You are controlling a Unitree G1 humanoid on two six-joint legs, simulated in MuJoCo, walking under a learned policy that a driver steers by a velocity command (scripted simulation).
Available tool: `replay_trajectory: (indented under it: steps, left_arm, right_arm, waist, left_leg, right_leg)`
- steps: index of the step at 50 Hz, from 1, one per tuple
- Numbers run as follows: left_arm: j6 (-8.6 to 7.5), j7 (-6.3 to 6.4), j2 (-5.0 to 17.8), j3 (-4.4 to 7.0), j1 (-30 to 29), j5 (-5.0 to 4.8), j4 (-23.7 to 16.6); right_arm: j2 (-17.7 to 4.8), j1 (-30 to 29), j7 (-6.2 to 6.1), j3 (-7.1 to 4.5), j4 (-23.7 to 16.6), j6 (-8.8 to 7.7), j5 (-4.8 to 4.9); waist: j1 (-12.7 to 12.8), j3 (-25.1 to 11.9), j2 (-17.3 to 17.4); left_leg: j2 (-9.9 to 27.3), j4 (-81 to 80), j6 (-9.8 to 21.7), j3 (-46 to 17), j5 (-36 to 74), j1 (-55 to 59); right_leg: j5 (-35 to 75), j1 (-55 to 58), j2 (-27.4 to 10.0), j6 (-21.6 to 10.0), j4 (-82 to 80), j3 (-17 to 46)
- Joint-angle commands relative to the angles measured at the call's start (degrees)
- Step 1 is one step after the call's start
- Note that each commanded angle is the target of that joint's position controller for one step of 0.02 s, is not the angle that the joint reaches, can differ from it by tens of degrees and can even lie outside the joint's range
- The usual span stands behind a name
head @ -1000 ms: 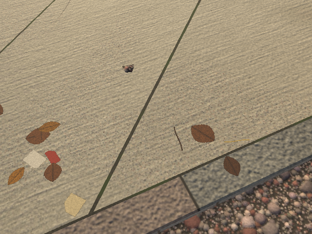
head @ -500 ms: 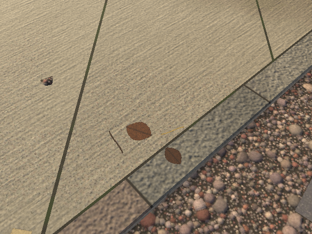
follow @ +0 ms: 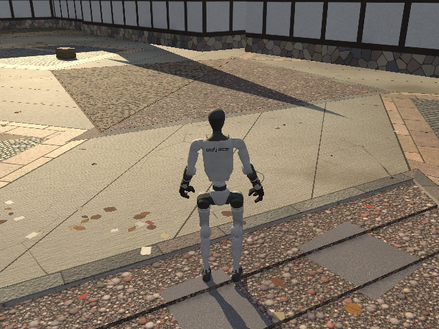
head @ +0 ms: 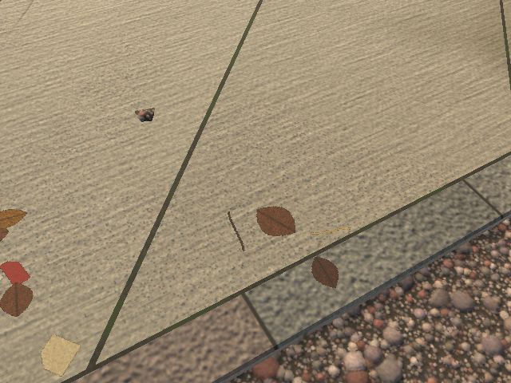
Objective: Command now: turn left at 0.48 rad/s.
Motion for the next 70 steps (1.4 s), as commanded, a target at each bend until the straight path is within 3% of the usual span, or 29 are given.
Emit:
replay_trajectory:
  steps: [1, 2, 5, 10, 14, 18, 22, 23, 24, 25, 26, 30, 35, 40, 41, 43, 44, 45, 47, 49, 55, 60, 62, 63, 64, 65, 66, 67, 70]
  left_arm:
    - [-0.55, 0.46, 2.7, 0.86, -4.7, 1.80, -6.6]
    - [-0.59, 0.61, 5.2, 1.47, -5.8, 1.09, -6.5]
    - [-0.71, 0.69, 7.0, 2.40, -4.0, 0.74, -4.9]
    - [-1.24, 0.34, 4.8, 1.65, -2.5, 0.18, -4.2]
    - [-2.57, -0.99, 5.7, 1.59, -4.1, -0.36, -4.9]
    - [-5.33, -2.58, 5.7, 1.39, -4.0, -0.78, -4.9]
    - [-7.54, -3.42, 4.9, 1.52, 2.7, -0.88, -2.4]
    - [-7.93, -3.06, 6.4, 1.92, 7.2, -0.34, -1.5]
    - [-7.99, -2.61, 10.0, 2.40, 12.6, 0.70, -0.7]
    - [-7.86, -3.27, 14.8, 3.89, 16.6, 1.20, 1.0]
    - [-8.12, -3.33, 10.7, 2.80, 15.6, 0.07, 0.9]
    - [-7.67, -2.46, 6.6, 0.77, 13.5, 0.02, 0.6]
    - [-6.18, -1.42, 7.7, 0.72, 15.7, -0.74, 1.7]
    - [-4.71, -1.20, 10.4, 1.31, 19.2, -1.87, 2.9]
    - [-4.53, -1.11, 9.9, 1.10, 19.5, -1.85, 2.9]
    - [-4.75, -1.76, 6.5, -0.60, 21.8, -1.80, 3.6]
    - [-5.47, -2.36, 5.9, -1.09, 18.2, -0.85, 1.4]
    - [-5.56, -2.78, 2.5, -2.04, 16.8, 0.05, 0.4]
    - [-4.24, -1.82, 6.5, -0.61, 12.6, -3.04, -1.8]
    - [-1.93, -1.56, 5.8, 0.02, 12.8, -2.08, -1.2]
    - [0.62, -2.43, 4.2, 0.08, 16.1, -1.22, -1.7]
    - [1.48, -3.16, 5.3, 0.52, 13.9, -1.72, -2.0]
    - [1.05, -3.39, 9.2, 3.12, 29.9, -1.25, 3.9]
    - [0.84, -3.25, 11.6, 3.88, 32.9, -1.68, 6.2]
    - [-0.51, -3.75, 10.3, 2.00, 30.0, -1.85, 4.2]
    - [-2.33, -5.05, 10.5, 1.26, 24.1, -1.47, -0.6]
    - [-3.34, -5.51, 10.5, 1.13, 19.6, -0.96, -2.1]
    - [-4.35, -5.20, 10.1, 0.80, 17.8, -0.45, -1.8]
    - [-5.53, -2.20, 8.6, -0.25, 14.0, 0.68, -1.8]
  right_arm:
    - [-16.9, 6.5, -0.76, -4.19, -3.8, -1.39, -1.71]
    - [-14.2, 6.1, -0.61, -3.49, -4.9, -2.63, -2.83]
    - [-9.4, -1.5, -1.73, -2.27, -6.2, -3.33, -0.16]
    - [-9.4, 0.2, -2.99, -2.25, -8.0, -2.28, -0.27]
    - [-10.2, 2.4, -2.90, -2.51, -8.2, -2.54, 0.14]
    - [-9.7, 3.1, -2.05, -2.06, -8.1, -3.37, -0.11]
    - [-6.8, 2.2, -1.15, -0.61, -8.0, -3.73, -0.28]
    - [-4.3, 1.1, -1.04, 0.27, -8.6, -4.19, -0.61]
    - [-0.4, 0.4, -1.01, 1.48, -9.9, -4.72, -0.83]
    - [-4.1, -0.7, -1.52, 0.52, -12.6, -5.40, 0.64]
    - [-8.1, -0.2, -1.62, -0.68, -11.3, -5.84, 1.20]
    - [-5.2, -3.2, -0.02, -0.23, -11.0, -7.53, -0.68]
    - [0.5, -10.0, 1.15, 1.99, -12.9, -8.89, -0.82]
    - [-2.8, -11.9, 1.80, 1.01, -13.9, -9.07, 0.64]
    - [-4.7, -9.9, 1.59, 0.17, -13.4, -9.29, 0.54]
    - [-8.4, 1.6, 1.03, -2.34, -10.7, -9.48, -0.77]
    - [-11.3, 12.9, 0.28, -3.81, -8.0, -7.96, -0.74]
    - [-8.7, 16.6, -0.55, -2.86, -7.0, -6.22, -0.79]
    - [-7.4, 9.6, -1.42, -2.45, -7.3, -5.09, -0.94]
    - [-1.6, 0.8, -0.99, -0.69, -7.3, -5.98, -1.00]
    - [-5.0, -9.9, -0.76, -2.00, -7.1, -8.47, -1.95]
    - [-8.3, -8.0, 0.20, -3.37, -4.5, -7.03, -0.21]
    - [-5.8, -9.0, 0.53, -2.58, -4.8, -5.34, -1.10]
    - [-1.2, -7.7, 1.09, -1.15, -6.7, -5.10, -1.90]
    - [3.6, -5.7, 1.64, 0.27, -8.4, -5.81, -0.84]
    - [-0.9, -8.7, 1.91, 0.00, -12.5, -7.37, 2.64]
    - [-4.3, -13.6, 2.12, -0.17, -13.4, -8.19, 3.80]
    - [-3.1, -16.3, 1.73, 0.50, -14.0, -8.62, 2.19]
    - [-3.6, -11.6, 1.48, 0.00, -12.3, -7.81, 0.22]
  waist:
    - [-1.6, -5.9, 19.4]
    - [-3.4, -9.4, 12.2]
    - [0.1, -6.6, 5.8]
    - [0.0, -8.7, 6.4]
    - [-1.8, -6.2, 9.9]
    - [-2.3, -5.0, 9.7]
    - [2.1, -4.5, 7.8]
    - [4.1, -6.1, 5.7]
    - [5.0, -7.5, -4.3]
    - [4.9, -4.5, -14.7]
    - [4.8, -0.3, -8.7]
    - [3.7, 0.9, -5.1]
    - [5.4, -0.2, -5.6]
    - [4.4, -0.2, -7.3]
    - [2.9, -2.1, -6.6]
    - [-3.4, -17.7, -1.3]
    - [-8.9, -26.9, 4.6]
    - [-8.4, -30.3, 9.0]
    - [-5.4, -16.8, 6.8]
    - [0.0, -6.8, 10.3]
    - [8.8, -4.1, 9.2]
    - [8.3, -0.7, 6.7]
    - [15.1, -6.6, -5.6]
    - [13.4, -4.7, -19.9]
    - [7.1, -4.2, -26.7]
    - [5.5, -5.8, -19.1]
    - [4.7, -1.5, -5.3]
    - [4.1, 0.5, 0.3]
    - [0.0, -2.7, -2.3]
  left_leg:
    - [19.5, -16.6, 17.4, -33.8, 32.7, 14.0]
    - [19.9, -17.7, 21.2, -33.2, 29.3, 13.4]
    - [12.0, -16.2, 13.3, -23.1, 20.9, 13.3]
    - [8.5, -15.4, 12.4, -20.3, 24.5, 13.6]
    - [8.1, -20.7, 13.4, -26.7, -9.1, 9.1]
    - [8.1, -19.9, 13.2, -28.3, -11.7, 7.5]
    - [4.2, -15.4, 10.0, -27.0, -11.8, -0.5]
    - [1.8, -9.4, 7.6, -24.4, -11.3, -5.1]
    - [-4.9, 6.6, 3.7, -15.3, -12.3, -13.7]
    - [-7.2, 18.4, 1.6, -10.1, -19.3, -26.1]
    - [-3.8, 26.2, 1.3, -12.5, -16.7, -31.0]
    - [1.5, 26.9, 0.4, -7.8, -0.3, -32.2]
    - [-0.5, 8.7, -3.1, -1.9, 6.7, -20.9]
    - [-2.7, -4.2, -2.1, -2.8, 9.3, -10.7]
    - [-3.5, -6.2, -0.7, -2.8, 10.1, -5.5]
    - [0.7, -6.1, 6.1, -7.8, 15.5, 29.3]
    - [10.8, -7.5, 9.7, -17.2, 9.8, 46.7]
    - [18.0, -7.6, 9.7, -22.2, 9.8, 50.2]
    - [21.1, -18.6, 11.9, -28.1, -3.9, 32.3]
    - [14.5, -22.1, 8.9, -15.7, -3.3, 16.1]
    - [11.1, -26.2, 7.0, 1.3, 1.4, 0.3]
    - [14.0, -17.4, 7.0, 4.2, -1.6, 4.0]
    - [7.2, 13.1, 4.8, 10.1, 12.1, 3.9]
    - [1.7, 40.7, 0.5, 10.3, -20.2, -13.9]
    - [-1.7, 58.7, -0.2, 4.0, -28.5, -32.0]
    - [-2.7, 56.7, 0.7, -2.8, -19.1, -36.8]
    - [0.0, 52.2, 1.7, -4.2, -12.8, -38.9]
    - [2.2, 48.7, 1.8, -5.5, -8.5, -36.9]
    - [3.3, 39.4, 0.5, -5.2, -2.8, -29.1]
  right_leg:
    - [-20.5, -20.5, 5.7, 3.1, 23.3, 4.7]
    - [-21.9, -21.1, 4.4, 3.4, 32.8, 12.5]
    - [-8.6, -24.2, 1.5, 3.7, 30.9, 14.5]
    - [-2.3, -19.3, 3.6, 5.6, 20.0, 13.4]
    - [-0.8, -16.6, 3.9, 4.7, 10.7, 13.6]
    - [-1.9, -11.8, 3.8, 2.5, 3.0, 12.4]
    - [6.5, 5.3, 4.3, -0.6, -10.1, 9.9]
    - [4.8, 12.5, -0.2, -2.2, -10.9, 14.7]
    - [-3.3, 19.6, -9.9, -6.5, -16.4, 28.7]
    - [-14.9, 19.8, -18.8, -15.2, -22.1, 48.3]
    - [-21.9, 18.5, -19.1, -16.8, -22.7, 49.0]
    - [-4.5, 16.5, -11.0, -12.3, -24.0, 32.8]
    - [14.0, 9.6, -5.8, -11.8, -24.3, 22.3]
    - [15.9, 9.5, -9.7, -10.1, -21.4, 26.7]
    - [21.6, 9.6, -9.2, -8.9, -18.9, 26.0]
    - [37.7, -3.7, -3.9, -2.9, 3.2, 21.3]
    - [20.1, -16.2, -0.5, -0.2, 18.2, 19.5]
    - [-17.4, -22.2, 0.9, -0.2, 27.1, 20.1]
    - [-11.9, -28.9, -1.3, 0.8, 36.5, 15.9]
    - [-8.1, -23.9, -4.2, 2.2, 34.7, 13.9]
    - [3.9, -8.1, -5.7, 3.5, 26.2, 10.4]
    - [-6.5, -2.0, -4.6, -0.1, 11.3, 4.4]
    - [-3.1, 12.7, 3.6, -2.5, 0.5, -2.3]
    - [-0.6, 20.6, 0.8, -4.3, 3.1, 5.4]
    - [-5.9, 21.3, -4.7, -8.7, -2.9, 25.8]
    - [-17.5, 19.2, -14.6, -14.1, -22.6, 50.5]
    - [-22.1, 15.7, -19.0, -15.1, -25.5, 53.7]
    - [-16.7, 10.5, -19.1, -14.8, -24.4, 50.7]
    - [-2.7, 8.3, -11.8, -12.1, -20.7, 33.4]
Velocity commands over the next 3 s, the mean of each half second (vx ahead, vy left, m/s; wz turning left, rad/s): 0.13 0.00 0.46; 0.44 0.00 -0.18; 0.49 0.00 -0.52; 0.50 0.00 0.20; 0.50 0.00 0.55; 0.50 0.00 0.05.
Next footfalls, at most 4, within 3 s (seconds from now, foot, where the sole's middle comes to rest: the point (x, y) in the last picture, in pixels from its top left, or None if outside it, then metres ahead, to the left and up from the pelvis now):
0.46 right None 0.14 -0.11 -0.76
0.80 left None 0.34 0.22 -0.73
1.22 right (270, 372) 0.47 -0.05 -0.74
1.70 left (227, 258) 0.78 0.07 -0.73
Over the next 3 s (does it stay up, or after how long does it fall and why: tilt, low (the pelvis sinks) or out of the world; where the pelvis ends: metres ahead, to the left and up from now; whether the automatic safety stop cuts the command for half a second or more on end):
stays up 1.33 0.10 0.06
